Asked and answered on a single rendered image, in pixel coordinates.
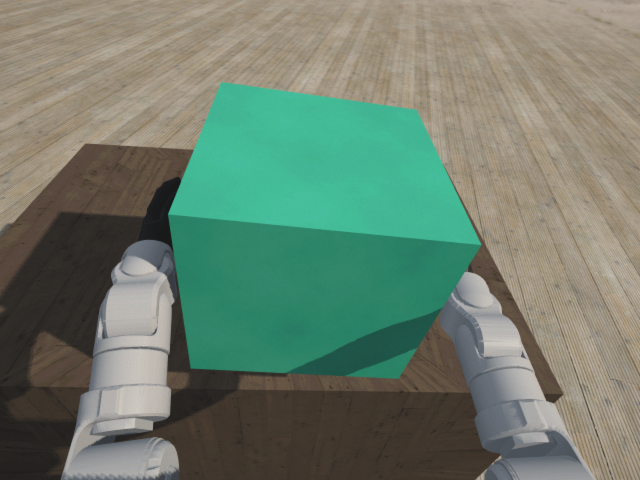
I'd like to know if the left robot hand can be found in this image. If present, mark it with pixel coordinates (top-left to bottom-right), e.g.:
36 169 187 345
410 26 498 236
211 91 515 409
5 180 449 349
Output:
138 177 181 252

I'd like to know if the robot right forearm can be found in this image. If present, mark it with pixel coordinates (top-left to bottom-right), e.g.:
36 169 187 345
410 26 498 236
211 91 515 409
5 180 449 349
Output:
439 272 596 480

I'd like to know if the right robot upper arm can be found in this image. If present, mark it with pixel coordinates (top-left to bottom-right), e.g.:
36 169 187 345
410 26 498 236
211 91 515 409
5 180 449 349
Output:
484 455 593 480

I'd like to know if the left robot upper arm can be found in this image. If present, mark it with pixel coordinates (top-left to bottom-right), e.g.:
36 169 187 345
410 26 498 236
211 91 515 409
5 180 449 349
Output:
64 437 179 480

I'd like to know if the pedestal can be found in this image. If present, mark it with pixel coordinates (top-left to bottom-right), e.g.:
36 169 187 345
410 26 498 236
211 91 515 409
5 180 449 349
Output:
0 143 564 480

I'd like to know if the robot left forearm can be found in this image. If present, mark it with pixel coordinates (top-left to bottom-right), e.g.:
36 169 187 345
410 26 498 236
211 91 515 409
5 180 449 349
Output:
61 240 177 480

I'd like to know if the carton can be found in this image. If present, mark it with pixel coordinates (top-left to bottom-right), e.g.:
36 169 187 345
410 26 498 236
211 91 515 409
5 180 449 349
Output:
168 82 481 379

